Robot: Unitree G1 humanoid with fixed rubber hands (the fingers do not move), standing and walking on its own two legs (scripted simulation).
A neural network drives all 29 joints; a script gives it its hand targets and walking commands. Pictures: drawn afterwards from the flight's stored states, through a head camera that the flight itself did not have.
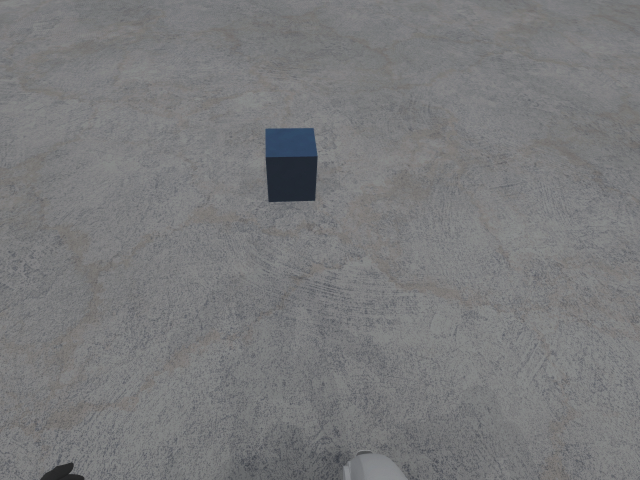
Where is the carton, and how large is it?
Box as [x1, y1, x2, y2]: [265, 128, 317, 201]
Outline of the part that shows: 265,129 266,169 269,201 314,200 317,156 313,128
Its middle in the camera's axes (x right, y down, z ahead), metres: -0.12 -0.33 +1.71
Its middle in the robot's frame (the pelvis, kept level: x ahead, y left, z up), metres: +1.43 -0.01 -0.62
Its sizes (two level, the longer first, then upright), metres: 0.210 0.200 0.250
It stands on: the floor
